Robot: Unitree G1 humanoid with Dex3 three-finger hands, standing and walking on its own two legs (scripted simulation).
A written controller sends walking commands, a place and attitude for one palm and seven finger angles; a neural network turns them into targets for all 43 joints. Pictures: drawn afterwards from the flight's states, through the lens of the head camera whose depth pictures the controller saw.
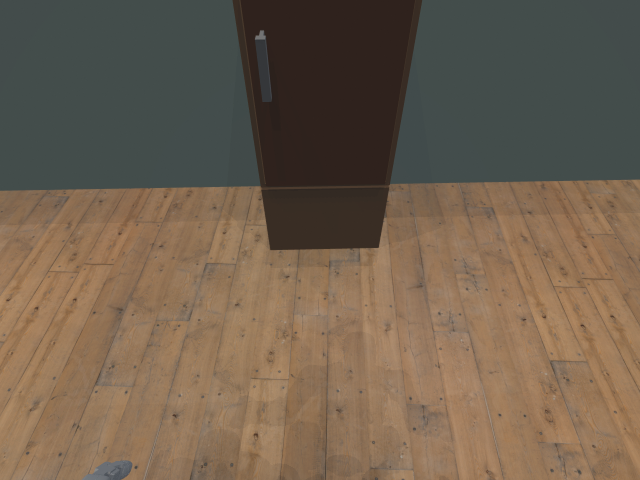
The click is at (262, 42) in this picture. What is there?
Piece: cupboard door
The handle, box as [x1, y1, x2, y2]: [255, 30, 271, 101]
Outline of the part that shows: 260,30 259,35 255,37 255,44 262,101 270,101 271,93 265,35 263,33 263,30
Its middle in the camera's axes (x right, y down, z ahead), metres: -0.15 -0.44 +0.99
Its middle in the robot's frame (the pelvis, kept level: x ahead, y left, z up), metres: +1.04 +0.19 +0.03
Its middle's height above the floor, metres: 0.80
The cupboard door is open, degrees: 0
